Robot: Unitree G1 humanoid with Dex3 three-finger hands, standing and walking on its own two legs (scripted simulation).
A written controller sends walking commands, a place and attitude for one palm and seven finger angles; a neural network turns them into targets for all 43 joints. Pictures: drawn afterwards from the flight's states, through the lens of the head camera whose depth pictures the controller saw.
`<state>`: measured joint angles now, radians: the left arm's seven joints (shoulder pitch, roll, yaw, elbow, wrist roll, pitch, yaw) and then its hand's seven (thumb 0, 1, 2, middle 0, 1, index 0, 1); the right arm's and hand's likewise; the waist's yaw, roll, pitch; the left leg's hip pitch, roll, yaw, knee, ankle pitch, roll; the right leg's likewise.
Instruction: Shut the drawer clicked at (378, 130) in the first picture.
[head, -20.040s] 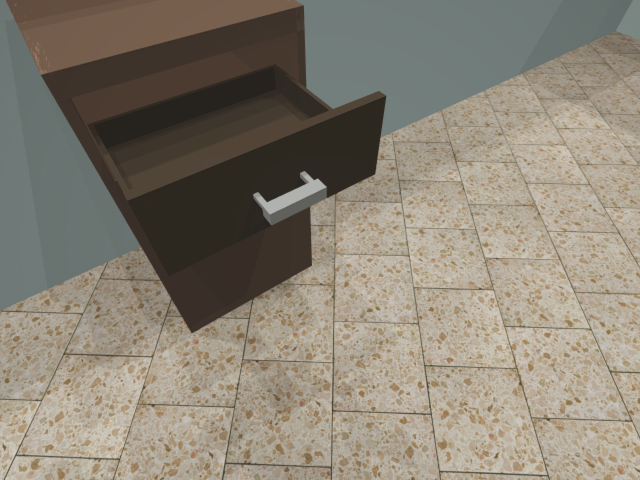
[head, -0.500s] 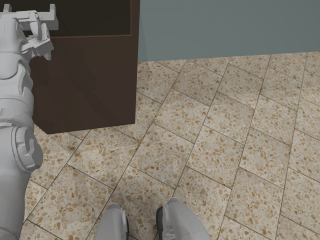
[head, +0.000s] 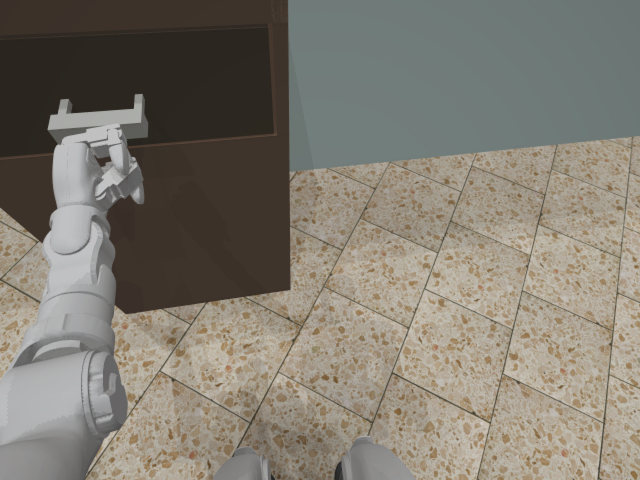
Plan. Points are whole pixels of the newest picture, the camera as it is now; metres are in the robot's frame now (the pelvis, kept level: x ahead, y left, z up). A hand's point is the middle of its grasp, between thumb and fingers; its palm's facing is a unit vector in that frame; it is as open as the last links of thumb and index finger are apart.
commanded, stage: draw the hand back to the body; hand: left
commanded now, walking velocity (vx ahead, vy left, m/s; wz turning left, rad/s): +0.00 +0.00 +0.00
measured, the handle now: (101, 114) +0.58 +0.25 +0.07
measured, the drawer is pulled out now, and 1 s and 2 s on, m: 0.00 0.00 0.00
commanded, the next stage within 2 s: step back with the hand held close in 1.46 s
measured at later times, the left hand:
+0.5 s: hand (78, 232) +0.37 +0.21 +0.12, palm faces +0.13 -0.99 -0.04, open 3.3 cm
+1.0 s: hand out of the picture +0.25 +0.23 +0.18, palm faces +0.36 -0.88 -0.32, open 3.3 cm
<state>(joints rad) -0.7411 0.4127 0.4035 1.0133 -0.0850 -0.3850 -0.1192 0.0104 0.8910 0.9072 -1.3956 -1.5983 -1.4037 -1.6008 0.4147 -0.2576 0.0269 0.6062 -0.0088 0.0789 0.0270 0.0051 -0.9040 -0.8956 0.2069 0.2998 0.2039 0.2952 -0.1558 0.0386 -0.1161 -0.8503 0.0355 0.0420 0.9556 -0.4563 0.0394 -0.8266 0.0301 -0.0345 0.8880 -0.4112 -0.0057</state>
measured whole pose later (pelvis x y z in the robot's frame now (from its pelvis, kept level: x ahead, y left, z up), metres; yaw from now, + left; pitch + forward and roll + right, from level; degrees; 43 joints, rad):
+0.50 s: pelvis +0.02 -0.01 +0.03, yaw +2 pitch +10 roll -1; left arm -0.23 0.29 0.28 0.42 -0.23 -0.23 -0.18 0.01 0.90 0.90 -1.40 -1.60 -1.40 -1.60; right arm 0.28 -0.26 0.02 0.58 0.05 0.01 -0.02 0.01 -0.91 -0.90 0.20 0.30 0.20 0.29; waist -0.04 0.05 -0.10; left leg -0.53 0.01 0.02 0.76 -0.41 0.03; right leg -0.50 0.01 -0.05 0.72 -0.38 -0.01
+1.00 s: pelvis +0.01 -0.01 +0.06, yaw +2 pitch -3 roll +0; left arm 0.24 0.30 0.20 -0.14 -0.07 -0.07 0.09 0.01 0.90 0.90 -1.40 -1.60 -1.41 -1.60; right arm 0.18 -0.24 0.04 0.61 0.02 -0.04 -0.07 0.01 -0.90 -0.90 0.21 0.30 0.20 0.30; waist 0.04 0.07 0.01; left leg -0.12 -0.01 0.03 0.43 -0.26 0.02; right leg -0.12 0.00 -0.04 0.42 -0.26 -0.01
